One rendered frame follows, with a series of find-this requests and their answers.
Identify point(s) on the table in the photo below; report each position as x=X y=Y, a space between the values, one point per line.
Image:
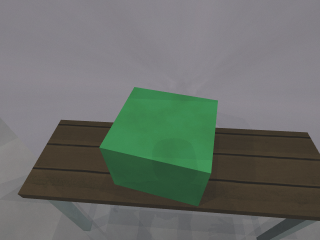
x=263 y=173

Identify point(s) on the carton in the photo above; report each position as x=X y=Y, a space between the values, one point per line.
x=162 y=143

